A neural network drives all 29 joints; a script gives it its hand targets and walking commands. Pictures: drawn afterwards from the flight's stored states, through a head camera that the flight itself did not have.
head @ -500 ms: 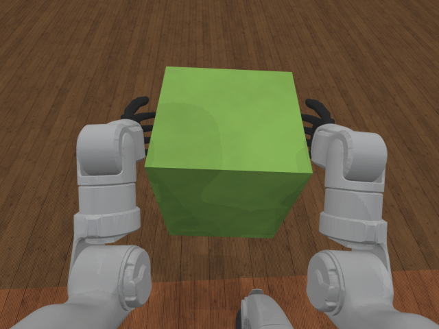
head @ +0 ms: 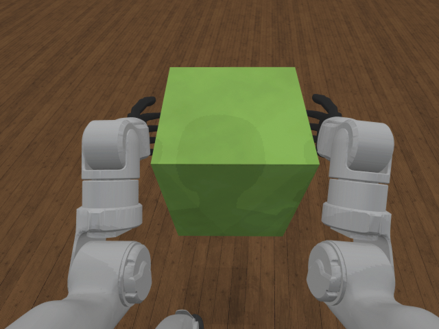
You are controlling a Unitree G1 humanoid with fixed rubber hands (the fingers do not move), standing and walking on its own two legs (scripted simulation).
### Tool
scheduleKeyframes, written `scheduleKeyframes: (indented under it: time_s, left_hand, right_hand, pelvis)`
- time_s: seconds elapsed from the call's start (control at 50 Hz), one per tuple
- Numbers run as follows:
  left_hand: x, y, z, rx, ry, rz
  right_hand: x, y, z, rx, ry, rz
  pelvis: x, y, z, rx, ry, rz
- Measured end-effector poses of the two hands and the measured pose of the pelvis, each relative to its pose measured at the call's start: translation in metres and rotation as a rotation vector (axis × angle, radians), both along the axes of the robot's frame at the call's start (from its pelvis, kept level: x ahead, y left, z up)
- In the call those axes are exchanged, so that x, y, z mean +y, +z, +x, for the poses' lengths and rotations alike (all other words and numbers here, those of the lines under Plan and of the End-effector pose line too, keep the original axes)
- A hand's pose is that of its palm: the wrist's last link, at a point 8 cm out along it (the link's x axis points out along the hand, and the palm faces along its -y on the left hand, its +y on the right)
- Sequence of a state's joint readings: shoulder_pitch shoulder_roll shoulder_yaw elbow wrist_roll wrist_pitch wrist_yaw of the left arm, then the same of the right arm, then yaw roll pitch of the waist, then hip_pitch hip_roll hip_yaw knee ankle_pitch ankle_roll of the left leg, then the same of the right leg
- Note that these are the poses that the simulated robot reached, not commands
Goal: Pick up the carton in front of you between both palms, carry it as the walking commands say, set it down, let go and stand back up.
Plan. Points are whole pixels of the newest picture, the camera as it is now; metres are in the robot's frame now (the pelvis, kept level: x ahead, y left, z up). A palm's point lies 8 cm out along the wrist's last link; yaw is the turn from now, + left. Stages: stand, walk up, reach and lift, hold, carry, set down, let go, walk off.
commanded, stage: carry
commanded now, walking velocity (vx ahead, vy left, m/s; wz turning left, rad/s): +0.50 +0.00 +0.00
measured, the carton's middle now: (231, 159) +0.40 +0.01 +0.10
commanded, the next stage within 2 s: none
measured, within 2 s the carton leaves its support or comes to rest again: neither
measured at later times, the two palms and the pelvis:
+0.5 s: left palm (191, 74) +0.66 +0.13 +0.11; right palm (314, 83) +0.65 -0.17 +0.11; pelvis +0.32 +0.00 +0.01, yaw -2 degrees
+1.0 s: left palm (190, 35) +0.91 +0.17 +0.10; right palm (287, 35) +0.91 -0.13 +0.11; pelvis +0.65 +0.02 -0.01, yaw -2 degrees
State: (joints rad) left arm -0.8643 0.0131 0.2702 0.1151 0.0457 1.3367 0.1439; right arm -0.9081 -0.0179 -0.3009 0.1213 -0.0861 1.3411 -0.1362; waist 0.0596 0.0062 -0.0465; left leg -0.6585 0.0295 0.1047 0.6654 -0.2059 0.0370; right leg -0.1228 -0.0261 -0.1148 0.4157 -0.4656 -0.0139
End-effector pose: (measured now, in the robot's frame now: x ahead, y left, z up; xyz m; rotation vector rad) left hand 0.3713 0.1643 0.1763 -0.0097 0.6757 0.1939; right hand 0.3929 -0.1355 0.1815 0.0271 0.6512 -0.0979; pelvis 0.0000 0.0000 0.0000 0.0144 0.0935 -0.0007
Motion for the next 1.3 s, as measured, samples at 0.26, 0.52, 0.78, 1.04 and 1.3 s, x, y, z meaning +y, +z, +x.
scheduleKeyframes:
  time_s: [0.26, 0.52, 0.78, 1.04, 1.3]
  left_hand:
    - [-0.024, -0.044, 0.167, 0.174, -0.170, -0.033]
    - [-0.038, -0.068, 0.296, 0.075, -0.063, -0.034]
    - [-0.020, -0.056, 0.376, 0.034, 0.038, -0.030]
    - [0.007, -0.088, 0.561, 0.061, -0.087, -0.049]
    - [-0.003, -0.070, 0.693, 0.076, -0.120, -0.031]
  right_hand:
    - [-0.021, -0.047, 0.112, 0.175, -0.138, -0.045]
    - [-0.036, -0.074, 0.269, 0.075, -0.083, 0.044]
    - [-0.017, -0.068, 0.376, 0.038, 0.005, 0.050]
    - [0.010, -0.082, 0.531, 0.061, -0.089, -0.016]
    - [-0.001, -0.072, 0.651, 0.075, -0.137, 0.014]
  pelvis:
    - [0.031, 0.017, 0.152, -0.015, -0.041, -0.035]
    - [-0.008, 0.004, 0.336, -0.016, -0.020, -0.035]
    - [-0.017, 0.030, 0.486, -0.019, 0.011, 0.014]
    - [0.031, -0.003, 0.666, -0.058, -0.054, 0.002]
    - [0.034, 0.029, 0.795, -0.031, -0.069, -0.027]
